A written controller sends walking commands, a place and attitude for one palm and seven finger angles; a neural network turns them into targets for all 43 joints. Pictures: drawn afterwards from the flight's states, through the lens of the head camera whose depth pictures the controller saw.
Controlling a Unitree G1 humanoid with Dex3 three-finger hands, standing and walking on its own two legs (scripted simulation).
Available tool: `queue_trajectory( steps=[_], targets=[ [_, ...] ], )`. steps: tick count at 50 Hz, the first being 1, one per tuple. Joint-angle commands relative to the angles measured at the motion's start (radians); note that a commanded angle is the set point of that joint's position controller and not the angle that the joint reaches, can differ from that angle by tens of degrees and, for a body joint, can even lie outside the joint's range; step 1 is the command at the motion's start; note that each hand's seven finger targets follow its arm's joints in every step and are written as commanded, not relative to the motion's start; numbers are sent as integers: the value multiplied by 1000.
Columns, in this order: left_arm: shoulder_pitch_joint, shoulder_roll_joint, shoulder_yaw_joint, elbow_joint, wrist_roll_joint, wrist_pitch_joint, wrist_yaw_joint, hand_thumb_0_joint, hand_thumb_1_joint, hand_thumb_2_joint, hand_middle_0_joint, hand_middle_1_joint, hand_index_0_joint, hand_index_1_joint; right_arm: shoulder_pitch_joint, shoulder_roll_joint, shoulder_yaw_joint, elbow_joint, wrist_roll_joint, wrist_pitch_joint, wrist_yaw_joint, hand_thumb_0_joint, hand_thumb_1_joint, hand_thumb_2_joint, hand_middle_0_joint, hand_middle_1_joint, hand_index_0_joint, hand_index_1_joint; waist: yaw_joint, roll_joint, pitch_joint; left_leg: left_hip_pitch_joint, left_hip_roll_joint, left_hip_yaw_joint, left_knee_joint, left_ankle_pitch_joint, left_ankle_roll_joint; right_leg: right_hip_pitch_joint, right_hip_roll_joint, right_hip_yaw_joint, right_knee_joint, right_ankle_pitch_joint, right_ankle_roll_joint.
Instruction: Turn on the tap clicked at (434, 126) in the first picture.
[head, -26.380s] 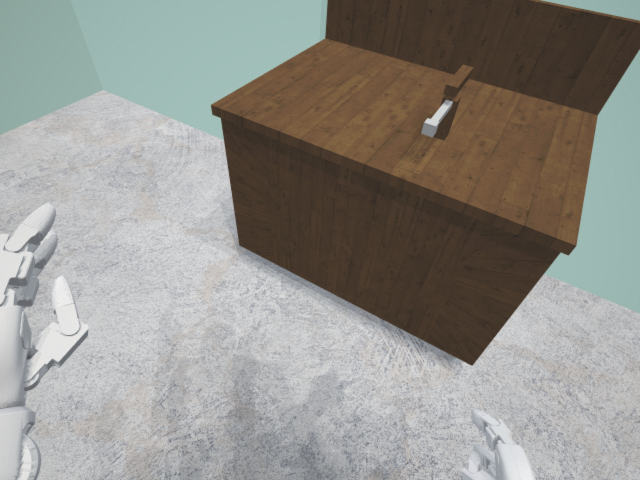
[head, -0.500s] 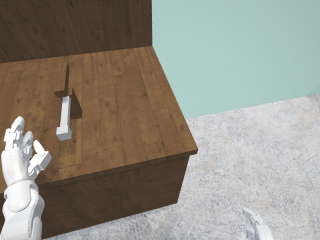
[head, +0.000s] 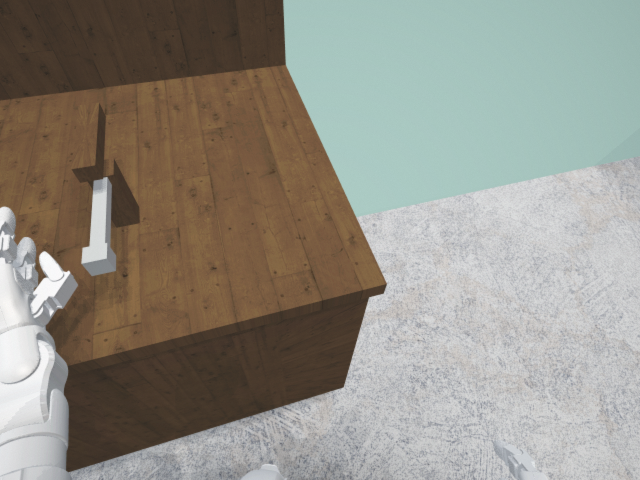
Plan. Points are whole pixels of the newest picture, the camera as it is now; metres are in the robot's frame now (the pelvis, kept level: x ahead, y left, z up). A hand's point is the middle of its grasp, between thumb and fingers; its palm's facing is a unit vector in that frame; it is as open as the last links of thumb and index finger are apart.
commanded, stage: reach beside the lever's end, fingers flat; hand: left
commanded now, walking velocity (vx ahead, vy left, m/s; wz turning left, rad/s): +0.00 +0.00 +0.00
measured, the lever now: (99, 259) +0.36 +0.29 +0.06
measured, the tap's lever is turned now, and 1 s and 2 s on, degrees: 0 1 27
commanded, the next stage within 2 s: push the lever round in 0.32 s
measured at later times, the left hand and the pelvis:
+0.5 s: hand (65, 284) +0.32 +0.32 +0.06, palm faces +0.54 -0.84 -0.09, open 7.8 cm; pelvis +0.00 +0.01 +0.00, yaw +0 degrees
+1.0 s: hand (94, 279) +0.33 +0.29 +0.06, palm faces +0.53 -0.84 -0.08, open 7.7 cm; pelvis +0.00 +0.01 +0.00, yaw +0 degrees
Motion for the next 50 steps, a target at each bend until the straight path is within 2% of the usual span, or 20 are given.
queue_trajectory(
  steps=[1,3,6,8,11,12,16,19,21,22,27,30,33,36,40,41,43,45,46,50],
  targets=[
    [-148,259,74,-261,4,-110,-13,0,900,900,-150,-150,-150,-150,-8,-158,-62,-126,2,-42,-4,0,-900,-900,200,300,200,300,29,100,-314,226,10,-28,-91,349,1,118,-6,39,-86,320,4],
    [-143,225,45,-271,0,-114,-15,0,900,900,-150,-150,-150,-150,-7,-155,-61,-130,2,-41,2,0,-900,-900,200,300,200,300,19,90,-300,225,11,-33,-93,350,-3,104,-5,34,-82,313,5],
    [-177,254,77,-238,-3,-111,-6,0,900,900,-150,-150,-150,-150,-13,-160,-60,-114,6,-34,-7,0,-900,-900,200,300,200,300,6,64,-237,178,11,-37,-98,277,2,73,-4,33,-89,263,7],
    [-184,248,78,-240,-10,-112,-4,0,900,900,-150,-150,-150,-150,-16,-159,-63,-121,5,-34,-10,0,-900,-900,200,300,200,300,6,34,-246,167,9,-28,-100,257,6,87,-6,36,-91,264,11],
    [-162,270,85,-285,7,-120,2,0,900,900,-150,-150,-150,-150,-19,-155,-61,-122,4,-33,-9,0,-900,-900,200,300,200,300,22,110,-275,204,12,-33,-101,299,-2,91,-7,36,-83,270,4],
    [-178,228,39,-306,11,-122,0,0,900,900,-150,-150,-150,-150,-21,-151,-59,-129,4,-34,-6,0,-900,-900,200,300,200,300,10,122,-287,224,13,-37,-100,308,-4,80,-7,34,-78,266,4],
    [-160,272,87,-247,8,-108,1,0,900,900,-150,-150,-150,-150,-18,-157,-58,-116,4,-28,-10,0,-900,-900,200,300,200,300,11,75,-251,188,13,-38,-101,274,-1,77,-3,33,-88,252,5],
    [-179,220,45,-232,-8,-93,-12,0,900,900,-150,-150,-150,-150,-28,-155,-54,-132,9,-28,-12,0,-900,-900,200,300,200,300,2,44,-229,171,9,-36,-111,232,2,71,-3,30,-96,228,6],
    [-177,265,85,-203,-5,-83,-12,0,900,900,-150,-150,-150,-150,-27,-156,-53,-125,13,-24,-18,0,-900,-900,200,300,200,300,10,58,-216,161,10,-37,-114,217,2,67,-4,32,-101,212,4],
    [-210,224,39,-227,-4,-85,-15,0,900,900,-150,-150,-150,-150,-29,-153,-50,-135,12,-24,-17,0,-900,-900,200,300,200,300,-1,65,-226,171,9,-37,-117,209,1,60,-6,30,-98,204,7],
    [-230,200,5,-277,11,-106,-2,0,900,900,-150,-150,-150,-150,-25,-151,-51,-137,5,-32,-9,0,-900,-900,200,300,200,300,-1,103,-272,218,13,-50,-102,260,-7,51,-4,29,-84,223,2],
    [-248,198,6,-257,13,-113,10,0,900,900,-150,-150,-150,-150,-26,-153,-55,-128,3,-32,-7,0,-900,-900,200,300,200,300,-10,69,-264,204,16,-51,-96,235,-8,35,-2,26,-82,207,4],
    [-227,214,24,-242,18,-105,23,0,900,900,-150,-150,-150,-150,-29,-152,-54,-135,4,-24,-8,0,-900,-900,200,300,200,300,4,49,-269,178,11,-47,-102,221,-5,63,-4,29,-82,209,4],
    [-205,218,29,-269,28,-100,37,0,900,900,-150,-150,-150,-150,-29,-151,-53,-137,1,-22,-5,0,-900,-900,200,300,200,300,20,105,-282,206,12,-50,-104,257,-13,68,-3,27,-81,220,0],
    [-177,151,-30,-319,30,-98,50,0,900,900,-150,-150,-150,-150,-29,-145,-56,-149,0,-22,6,0,-900,-900,200,300,200,300,12,111,-299,238,20,-52,-98,332,-25,66,-1,20,-72,254,0],
    [-161,192,11,-304,37,-97,62,0,900,900,-150,-150,-150,-150,-26,-146,-57,-139,0,-19,5,0,-900,-900,200,300,200,300,20,113,-285,234,23,-59,-100,333,-28,64,0,21,-74,244,-2],
    [-163,115,-53,-296,32,-89,66,0,900,900,-150,-150,-150,-150,-33,-142,-55,-147,2,-18,10,0,-900,-900,200,300,200,300,3,70,-250,213,20,-54,-104,295,-22,53,1,17,-79,235,2],
    [-193,127,-44,-255,26,-79,70,0,900,900,-150,-150,-150,-150,-38,-149,-53,-143,6,-15,5,0,-900,-900,200,300,200,300,-8,11,-208,161,17,-47,-109,213,-10,46,0,21,-92,200,5],
    [-207,157,-17,-258,34,-82,78,0,900,900,-150,-150,-150,-150,-41,-147,-52,-136,7,-13,0,0,-900,-900,200,300,200,300,-1,32,-205,160,17,-48,-112,194,-8,45,-1,24,-93,184,3],
    [-226,108,-75,-326,49,-101,89,0,900,900,-150,-150,-150,-150,-42,-142,-55,-148,0,-21,7,0,-900,-900,200,300,200,300,3,85,-278,213,13,-43,-101,248,-14,60,-4,27,-79,220,0]
  ],
)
